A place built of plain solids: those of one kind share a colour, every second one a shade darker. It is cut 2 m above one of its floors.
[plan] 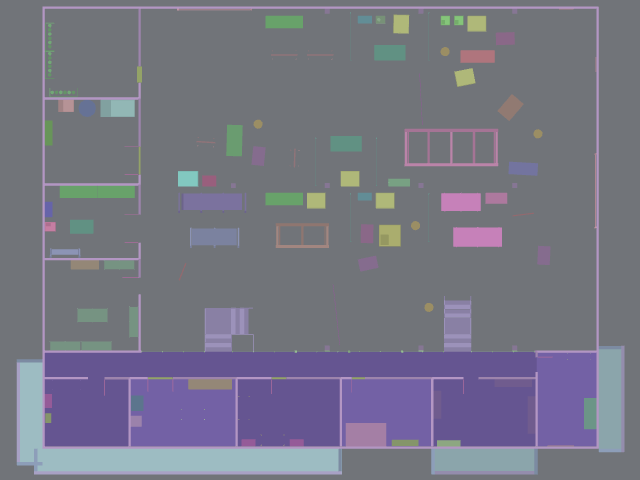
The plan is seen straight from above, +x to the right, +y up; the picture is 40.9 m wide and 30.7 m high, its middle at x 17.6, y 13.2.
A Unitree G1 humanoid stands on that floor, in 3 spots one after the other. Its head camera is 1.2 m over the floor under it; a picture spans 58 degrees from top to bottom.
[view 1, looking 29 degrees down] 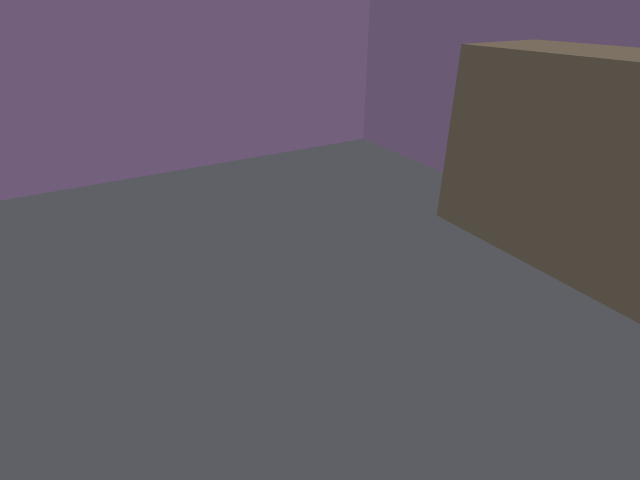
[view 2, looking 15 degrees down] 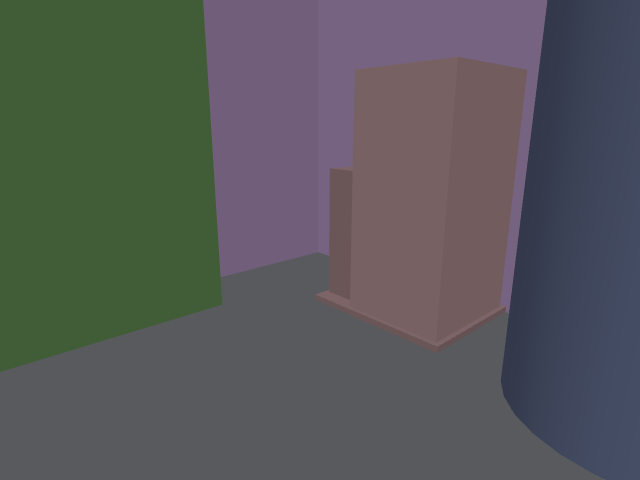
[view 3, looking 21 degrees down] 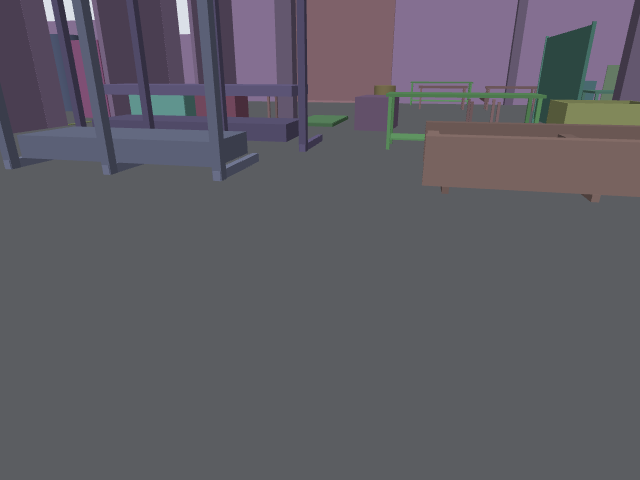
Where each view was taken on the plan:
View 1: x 3.45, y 9.42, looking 150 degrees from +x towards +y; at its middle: ground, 2.48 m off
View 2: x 3.00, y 19.50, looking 138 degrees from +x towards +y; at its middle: wall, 4.14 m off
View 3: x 14.73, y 7.99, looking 103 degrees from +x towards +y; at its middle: ground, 3.35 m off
